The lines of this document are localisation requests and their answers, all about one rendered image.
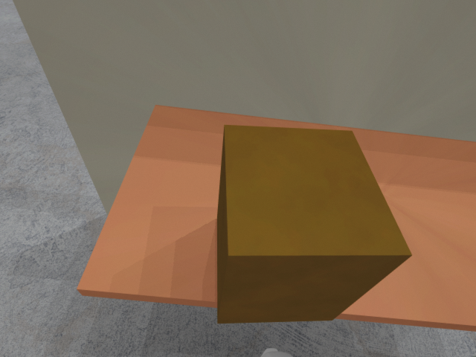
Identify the table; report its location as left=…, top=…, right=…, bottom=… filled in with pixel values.
left=77, top=105, right=476, bottom=357

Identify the carton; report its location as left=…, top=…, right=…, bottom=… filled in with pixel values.
left=217, top=125, right=412, bottom=324

